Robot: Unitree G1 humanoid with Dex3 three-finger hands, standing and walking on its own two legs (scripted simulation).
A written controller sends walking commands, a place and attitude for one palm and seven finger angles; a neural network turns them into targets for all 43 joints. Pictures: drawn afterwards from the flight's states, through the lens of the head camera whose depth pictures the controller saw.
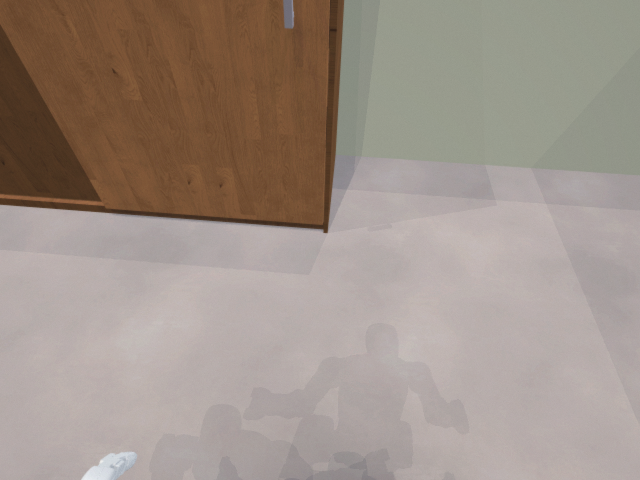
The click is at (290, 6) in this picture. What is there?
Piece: wardrobe's sliding door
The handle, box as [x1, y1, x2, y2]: [283, 0, 293, 28]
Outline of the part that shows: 283,0 284,24 285,27 292,28 292,0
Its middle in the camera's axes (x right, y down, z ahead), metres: -0.08 -0.64 +0.90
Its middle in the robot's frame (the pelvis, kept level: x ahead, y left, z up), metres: +1.13 +0.15 +0.20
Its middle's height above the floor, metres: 0.97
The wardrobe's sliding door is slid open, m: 0.00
